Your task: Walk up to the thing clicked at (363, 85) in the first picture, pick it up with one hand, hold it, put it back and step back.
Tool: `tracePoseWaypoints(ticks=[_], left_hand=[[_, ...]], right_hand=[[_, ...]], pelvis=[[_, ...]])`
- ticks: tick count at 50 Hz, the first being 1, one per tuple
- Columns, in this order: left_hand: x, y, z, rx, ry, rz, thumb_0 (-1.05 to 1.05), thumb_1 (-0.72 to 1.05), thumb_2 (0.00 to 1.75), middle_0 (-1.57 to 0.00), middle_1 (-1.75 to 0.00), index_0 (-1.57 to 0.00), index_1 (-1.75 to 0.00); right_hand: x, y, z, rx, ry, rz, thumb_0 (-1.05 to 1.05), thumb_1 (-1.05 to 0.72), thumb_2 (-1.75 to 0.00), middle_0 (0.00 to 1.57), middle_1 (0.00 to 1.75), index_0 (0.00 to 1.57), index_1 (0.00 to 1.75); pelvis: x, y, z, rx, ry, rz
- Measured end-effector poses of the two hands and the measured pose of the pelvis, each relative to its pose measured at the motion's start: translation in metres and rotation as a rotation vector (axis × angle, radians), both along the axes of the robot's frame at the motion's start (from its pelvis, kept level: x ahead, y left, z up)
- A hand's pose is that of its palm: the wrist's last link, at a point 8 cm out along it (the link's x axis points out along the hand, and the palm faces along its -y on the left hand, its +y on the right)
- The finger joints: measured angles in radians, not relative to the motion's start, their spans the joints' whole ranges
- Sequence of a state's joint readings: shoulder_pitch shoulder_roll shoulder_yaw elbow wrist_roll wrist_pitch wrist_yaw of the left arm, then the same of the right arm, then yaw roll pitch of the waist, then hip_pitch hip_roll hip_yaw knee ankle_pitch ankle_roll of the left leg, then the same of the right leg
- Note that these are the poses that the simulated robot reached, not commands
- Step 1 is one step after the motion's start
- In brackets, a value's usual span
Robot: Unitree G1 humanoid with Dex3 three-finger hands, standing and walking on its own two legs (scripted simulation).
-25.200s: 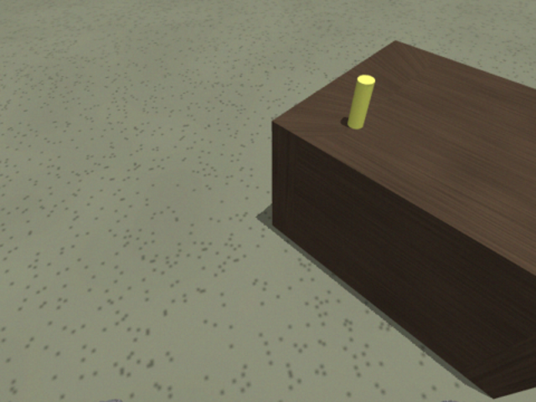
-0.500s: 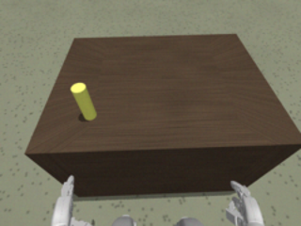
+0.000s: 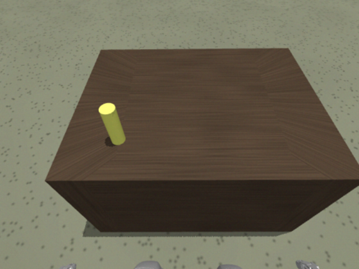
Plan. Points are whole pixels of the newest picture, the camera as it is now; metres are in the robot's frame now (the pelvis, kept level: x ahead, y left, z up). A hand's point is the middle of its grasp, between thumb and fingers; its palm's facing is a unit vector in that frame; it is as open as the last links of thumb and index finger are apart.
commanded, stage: stand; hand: left
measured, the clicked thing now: (113, 125) +0.54 +0.25 -0.07
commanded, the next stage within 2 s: none
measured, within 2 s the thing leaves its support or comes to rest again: neither
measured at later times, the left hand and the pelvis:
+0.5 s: hand out of the picture +0.05 +0.25 -0.13, palm faces -0.02 -0.94 -0.34, open 7.4 cm; pelvis -0.01 +0.00 +0.03, yaw +0 degrees
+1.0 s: hand out of the picture +0.06 +0.24 -0.13, palm faces -0.02 -0.94 -0.33, open 7.4 cm; pelvis +0.00 +0.00 +0.03, yaw +0 degrees
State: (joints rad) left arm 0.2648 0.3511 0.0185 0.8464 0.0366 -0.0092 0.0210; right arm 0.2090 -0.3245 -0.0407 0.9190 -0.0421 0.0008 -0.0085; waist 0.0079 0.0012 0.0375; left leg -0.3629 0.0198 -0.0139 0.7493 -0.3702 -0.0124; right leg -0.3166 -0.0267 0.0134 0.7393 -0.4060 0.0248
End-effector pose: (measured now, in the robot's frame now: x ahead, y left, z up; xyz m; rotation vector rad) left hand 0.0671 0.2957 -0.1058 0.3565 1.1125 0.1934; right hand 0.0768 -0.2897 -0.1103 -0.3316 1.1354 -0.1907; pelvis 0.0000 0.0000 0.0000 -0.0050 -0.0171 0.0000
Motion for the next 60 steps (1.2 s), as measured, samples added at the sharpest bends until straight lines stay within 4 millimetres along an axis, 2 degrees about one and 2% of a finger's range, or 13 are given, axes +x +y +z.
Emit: tracePoseWaypoints(ticks=[4,9,16,28,37,51,60], left_hand=[[-0.009,-0.001,0.002,-0.010,0.034,0.018,0.00,0.29,0.74,-0.19,-0.27,-0.19,-0.28],[-0.016,-0.003,0.005,-0.023,0.066,0.032,0.00,0.62,0.84,-0.20,-0.29,-0.20,-0.29],[-0.020,-0.004,0.010,-0.036,0.084,0.043,0.01,0.83,0.89,-0.20,-0.29,-0.20,-0.30],[-0.031,-0.003,0.013,-0.035,0.125,0.054,0.01,0.90,0.90,-0.20,-0.30,-0.20,-0.30],[-0.037,-0.004,0.014,-0.029,0.171,0.069,0.01,0.90,0.90,-0.20,-0.30,-0.20,-0.30],[-0.010,-0.010,0.016,-0.043,0.130,0.055,0.01,0.90,0.90,-0.20,-0.30,-0.20,-0.30],[0.001,-0.009,0.018,-0.039,0.120,0.046,0.01,0.90,0.90,-0.20,-0.30,-0.20,-0.30]], right_hand=[[-0.010,0.006,0.001,0.018,0.038,-0.014,0.01,-0.91,-0.90,0.20,0.29,0.20,0.30],[-0.017,0.012,0.004,0.038,0.063,-0.025,0.01,-0.90,-0.90,0.20,0.29,0.20,0.30],[-0.025,0.012,0.010,0.043,0.081,-0.036,0.01,-0.90,-0.90,0.20,0.30,0.20,0.30],[-0.036,0.002,0.015,0.030,0.112,-0.057,0.01,-0.91,-0.90,0.20,0.29,0.20,0.30],[-0.038,-0.003,0.014,0.031,0.145,-0.064,0.01,-0.91,-0.90,0.20,0.29,0.20,0.30],[-0.017,-0.005,0.018,0.027,0.108,-0.057,0.01,-0.91,-0.90,0.20,0.29,0.20,0.30],[-0.015,-0.008,0.020,0.023,0.108,-0.060,0.01,-0.91,-0.90,0.20,0.29,0.20,0.30]], pelvis=[[-0.001,0.001,0.007,-0.001,-0.013,0.003],[-0.002,0.002,0.016,0.000,-0.029,0.005],[-0.006,0.003,0.024,0.001,-0.046,0.008],[-0.012,0.001,0.030,0.003,-0.052,0.007],[-0.007,-0.002,0.032,0.004,-0.044,0.005],[0.001,-0.004,0.033,0.005,-0.043,-0.002],[0.004,-0.005,0.034,0.006,-0.038,-0.005]])
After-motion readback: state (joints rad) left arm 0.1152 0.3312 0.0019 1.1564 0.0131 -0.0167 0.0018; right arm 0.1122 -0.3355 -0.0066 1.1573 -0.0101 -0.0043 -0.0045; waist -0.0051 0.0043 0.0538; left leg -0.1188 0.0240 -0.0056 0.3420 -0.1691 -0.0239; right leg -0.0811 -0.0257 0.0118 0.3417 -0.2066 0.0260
